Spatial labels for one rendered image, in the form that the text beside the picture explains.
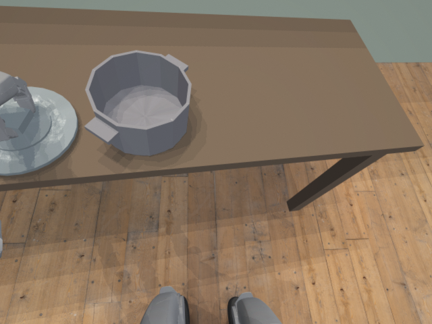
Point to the left robot hand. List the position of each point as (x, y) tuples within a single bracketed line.
[(16, 88)]

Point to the lid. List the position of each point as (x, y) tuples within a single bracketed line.
[(49, 134)]

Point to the knob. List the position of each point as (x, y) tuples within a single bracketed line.
[(16, 118)]

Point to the pot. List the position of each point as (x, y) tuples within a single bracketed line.
[(140, 100)]

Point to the robot right thigh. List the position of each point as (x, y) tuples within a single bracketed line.
[(253, 311)]

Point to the table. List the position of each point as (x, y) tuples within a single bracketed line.
[(265, 91)]

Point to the robot left shin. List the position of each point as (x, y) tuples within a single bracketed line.
[(167, 289)]

